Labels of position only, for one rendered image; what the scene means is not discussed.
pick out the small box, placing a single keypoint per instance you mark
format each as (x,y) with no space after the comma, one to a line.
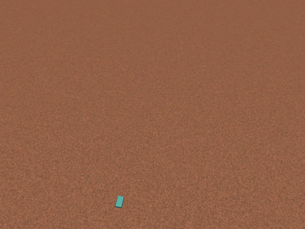
(119,202)

